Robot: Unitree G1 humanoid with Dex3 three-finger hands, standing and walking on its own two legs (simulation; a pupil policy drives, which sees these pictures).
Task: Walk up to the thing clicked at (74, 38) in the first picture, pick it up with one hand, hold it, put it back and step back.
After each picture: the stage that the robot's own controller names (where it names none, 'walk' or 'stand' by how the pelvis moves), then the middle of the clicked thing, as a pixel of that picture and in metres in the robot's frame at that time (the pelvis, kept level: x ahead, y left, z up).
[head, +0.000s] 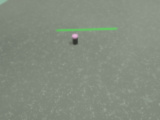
stand; (75, 39) +1.39 +0.09 -0.72
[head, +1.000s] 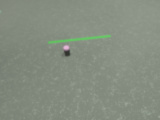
walk; (66, 51) +1.25 +0.27 -0.71
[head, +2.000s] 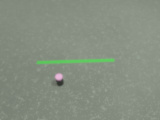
walk; (59, 79) +0.76 +0.24 -0.70
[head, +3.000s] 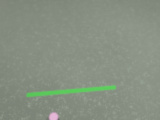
walk; (54, 119) +0.43 +0.21 -0.70
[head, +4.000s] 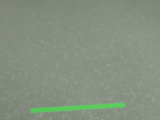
stand; out of the picture +0.30 +0.19 -0.72
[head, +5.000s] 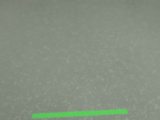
stand; out of the picture +0.29 +0.18 -0.72
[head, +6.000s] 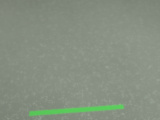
stand; out of the picture +0.30 +0.20 -0.73
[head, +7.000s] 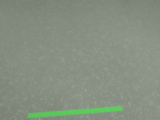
stand; out of the picture +0.29 +0.20 -0.73
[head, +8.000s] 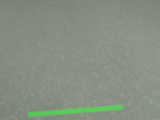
stand; out of the picture +0.28 +0.20 -0.73
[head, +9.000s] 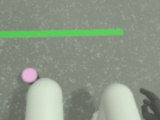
go down; (31, 76) +0.35 +0.24 -0.37
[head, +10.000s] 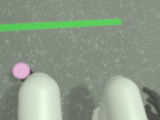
go down; (23, 72) +0.35 +0.26 -0.30
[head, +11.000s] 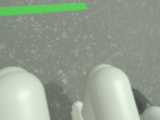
close in; out of the picture +0.33 +0.29 -0.22
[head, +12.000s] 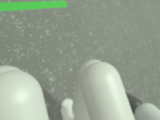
close; out of the picture +0.32 +0.29 -0.21
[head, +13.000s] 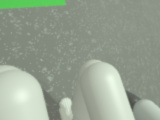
lift; out of the picture +0.32 +0.29 -0.21
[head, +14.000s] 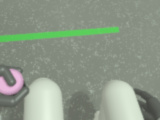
lift; (13, 86) +0.29 +0.24 -0.06
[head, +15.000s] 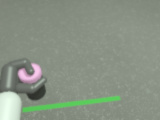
lift; (33, 82) +0.34 +0.17 +0.04
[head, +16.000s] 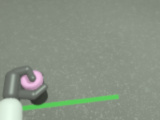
hold; (35, 88) +0.33 +0.18 +0.00
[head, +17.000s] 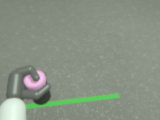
hold; (38, 88) +0.33 +0.17 +0.00
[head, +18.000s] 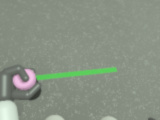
crouch; (28, 85) +0.34 +0.20 -0.06
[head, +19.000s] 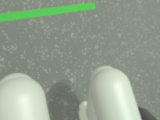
lower; out of the picture +0.36 +0.28 -0.16
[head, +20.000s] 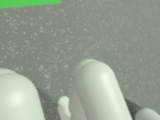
lower; out of the picture +0.35 +0.31 -0.21
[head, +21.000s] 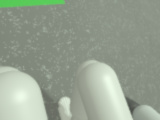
lower; out of the picture +0.34 +0.31 -0.22
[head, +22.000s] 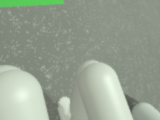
lower; out of the picture +0.34 +0.31 -0.21
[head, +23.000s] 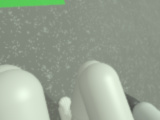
loosen; out of the picture +0.33 +0.31 -0.21
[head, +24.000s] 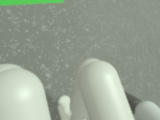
withdraw; out of the picture +0.32 +0.28 -0.22
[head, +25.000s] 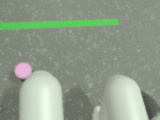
walk; (25, 73) +0.35 +0.26 -0.29
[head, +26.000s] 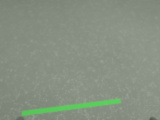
stand; out of the picture +0.28 +0.19 -0.65
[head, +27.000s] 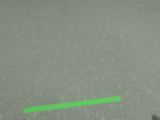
stand; out of the picture +0.30 +0.21 -0.66
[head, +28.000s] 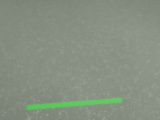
stand; out of the picture +0.30 +0.21 -0.69
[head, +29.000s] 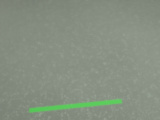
walk; out of the picture +0.32 +0.20 -0.72
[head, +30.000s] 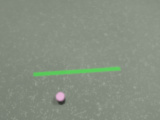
walk; (60, 98) +0.50 +0.17 -0.71
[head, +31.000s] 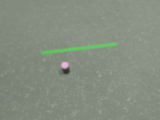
walk; (65, 68) +0.83 +0.22 -0.70
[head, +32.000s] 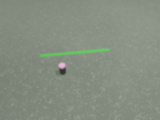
stand; (62, 68) +0.98 +0.20 -0.71
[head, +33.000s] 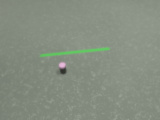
stand; (62, 68) +0.98 +0.21 -0.73
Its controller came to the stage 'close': yes
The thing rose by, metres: 0.70
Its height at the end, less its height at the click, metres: +0.00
